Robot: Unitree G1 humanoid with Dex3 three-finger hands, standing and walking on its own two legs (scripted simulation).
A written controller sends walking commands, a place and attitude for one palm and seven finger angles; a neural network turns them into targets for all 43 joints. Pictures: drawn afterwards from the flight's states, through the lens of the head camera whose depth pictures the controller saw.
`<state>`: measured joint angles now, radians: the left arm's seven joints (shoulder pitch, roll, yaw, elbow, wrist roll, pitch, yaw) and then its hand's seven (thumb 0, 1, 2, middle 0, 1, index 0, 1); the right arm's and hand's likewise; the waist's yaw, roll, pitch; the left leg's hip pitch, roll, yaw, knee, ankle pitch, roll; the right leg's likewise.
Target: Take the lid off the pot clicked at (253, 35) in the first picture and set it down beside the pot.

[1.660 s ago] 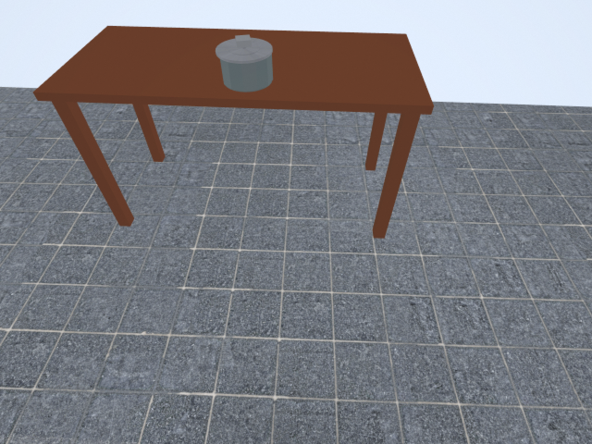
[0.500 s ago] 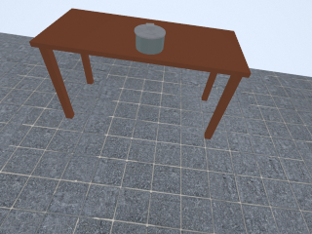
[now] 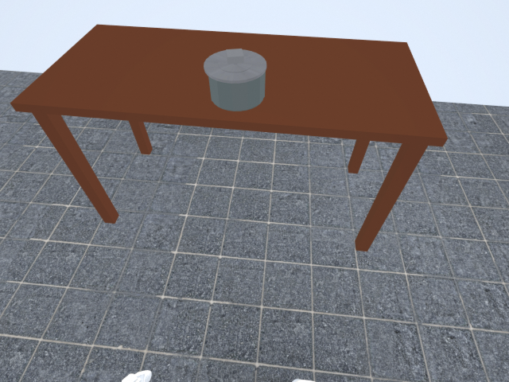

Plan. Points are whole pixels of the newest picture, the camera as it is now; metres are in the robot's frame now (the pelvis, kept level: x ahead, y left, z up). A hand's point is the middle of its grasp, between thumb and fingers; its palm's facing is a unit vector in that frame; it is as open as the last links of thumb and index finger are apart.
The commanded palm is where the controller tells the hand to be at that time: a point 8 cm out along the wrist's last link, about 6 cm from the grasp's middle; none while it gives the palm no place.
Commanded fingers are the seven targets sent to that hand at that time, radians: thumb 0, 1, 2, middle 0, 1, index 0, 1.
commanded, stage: take the last steps up to it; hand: left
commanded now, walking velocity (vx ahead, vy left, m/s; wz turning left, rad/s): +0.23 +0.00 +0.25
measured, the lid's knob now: (234, 56) +0.91 +0.09 +0.06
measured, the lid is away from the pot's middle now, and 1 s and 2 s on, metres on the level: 0.00 0.00 0.00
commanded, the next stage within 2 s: come to a stop and stand still in 0.94 s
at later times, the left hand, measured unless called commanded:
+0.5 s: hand out of the picture +0.08 +0.17 -0.15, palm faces +0.11 -0.98 -0.15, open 7.4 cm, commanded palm none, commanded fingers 0.00 0.90 0.90 -0.20 -0.30 -0.20 -0.30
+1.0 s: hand (200, 238) +0.43 +0.15 -0.14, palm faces -0.07 -0.97 -0.24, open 7.4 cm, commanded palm none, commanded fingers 0.00 0.90 0.90 -0.20 -0.30 -0.20 -0.30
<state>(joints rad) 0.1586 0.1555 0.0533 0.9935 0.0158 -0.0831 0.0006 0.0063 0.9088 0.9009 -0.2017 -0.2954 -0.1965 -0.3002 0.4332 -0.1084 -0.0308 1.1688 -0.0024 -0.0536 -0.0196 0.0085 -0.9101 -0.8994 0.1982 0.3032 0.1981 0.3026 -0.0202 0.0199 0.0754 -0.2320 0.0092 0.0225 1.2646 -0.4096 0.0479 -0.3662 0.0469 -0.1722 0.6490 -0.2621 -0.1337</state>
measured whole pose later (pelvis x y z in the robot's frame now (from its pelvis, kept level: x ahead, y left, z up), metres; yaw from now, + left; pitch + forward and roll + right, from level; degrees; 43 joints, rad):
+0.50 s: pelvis +0.20 +0.03 +0.01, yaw -3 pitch -1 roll +0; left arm 0.50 0.11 0.03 1.16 0.01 -0.06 0.02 0.01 0.90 0.90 -0.20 -0.30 -0.20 -0.30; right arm 0.09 -0.11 -0.02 1.01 -0.03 -0.07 0.00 0.01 -0.91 -0.90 0.19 0.30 0.20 0.30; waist 0.06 -0.01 0.06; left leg -0.35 0.03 0.14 0.59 -0.21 0.05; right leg -0.14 0.02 -0.07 0.76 -0.48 -0.06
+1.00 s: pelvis +0.34 -0.03 +0.01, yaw -6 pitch +0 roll +1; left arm 0.22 0.16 0.05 0.99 0.02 -0.06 0.00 0.01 0.91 0.90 -0.20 -0.30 -0.19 -0.30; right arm 0.35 -0.18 -0.04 1.11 -0.02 -0.01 0.00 0.01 -0.92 -0.90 0.19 0.30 0.19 0.30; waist -0.02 0.05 0.05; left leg -0.34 0.06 0.08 1.04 -0.50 0.01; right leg -0.33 -0.04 -0.11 0.58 -0.25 -0.04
